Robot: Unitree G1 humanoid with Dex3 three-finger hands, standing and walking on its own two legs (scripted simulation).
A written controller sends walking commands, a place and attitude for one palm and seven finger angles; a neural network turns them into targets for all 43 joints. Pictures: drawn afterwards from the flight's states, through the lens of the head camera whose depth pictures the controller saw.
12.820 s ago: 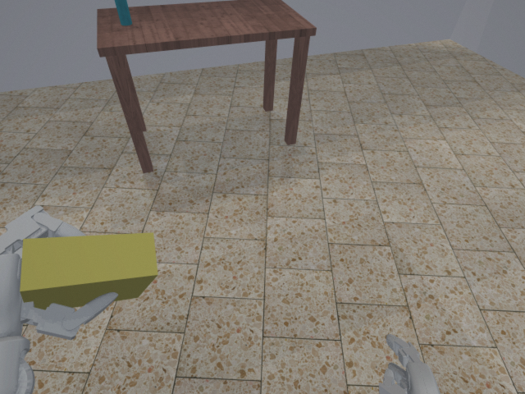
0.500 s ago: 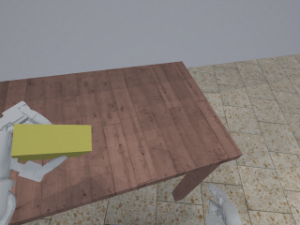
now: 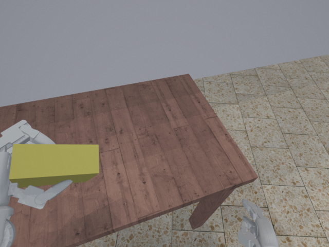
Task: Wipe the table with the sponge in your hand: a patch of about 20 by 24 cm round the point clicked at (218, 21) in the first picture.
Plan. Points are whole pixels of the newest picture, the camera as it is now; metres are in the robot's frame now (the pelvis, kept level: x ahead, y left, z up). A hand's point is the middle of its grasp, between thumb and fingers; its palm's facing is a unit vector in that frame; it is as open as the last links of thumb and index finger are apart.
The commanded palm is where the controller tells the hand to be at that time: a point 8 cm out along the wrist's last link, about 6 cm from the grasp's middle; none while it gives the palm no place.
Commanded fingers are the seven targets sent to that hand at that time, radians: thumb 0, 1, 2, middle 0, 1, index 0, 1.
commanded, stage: come to a stop and stand still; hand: left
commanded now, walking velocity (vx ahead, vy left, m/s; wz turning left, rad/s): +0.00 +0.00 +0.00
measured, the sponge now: (68, 166) +0.23 +0.21 +0.13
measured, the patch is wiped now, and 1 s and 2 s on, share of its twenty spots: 0.00 0.00 0.00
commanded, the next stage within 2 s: look again from close up in 0.20 s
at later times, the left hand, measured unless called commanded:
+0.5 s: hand (38, 167) +0.21 +0.24 +0.16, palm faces +0.34 -0.85 -0.39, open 9.5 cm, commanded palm +0.15 +0.28 +0.17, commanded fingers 0.00 0.10 1.30 -1.20 -1.60 -1.20 -1.60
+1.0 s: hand (38, 162) +0.22 +0.24 +0.16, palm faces +0.34 -0.85 -0.39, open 9.5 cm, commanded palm +0.15 +0.28 +0.17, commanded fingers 0.00 0.10 1.30 -1.20 -1.60 -1.20 -1.60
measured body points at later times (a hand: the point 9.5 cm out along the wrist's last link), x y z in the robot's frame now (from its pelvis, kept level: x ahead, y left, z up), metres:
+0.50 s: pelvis -0.01 +0.00 +0.00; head +0.01 +0.01 +0.45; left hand +0.19 +0.28 +0.18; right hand +0.17 -0.23 -0.07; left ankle +0.01 +0.09 -0.74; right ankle +0.00 -0.12 -0.74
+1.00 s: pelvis -0.01 +0.00 +0.00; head +0.02 +0.02 +0.45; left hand +0.19 +0.29 +0.18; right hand +0.17 -0.22 -0.07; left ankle +0.01 +0.09 -0.74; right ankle +0.00 -0.12 -0.74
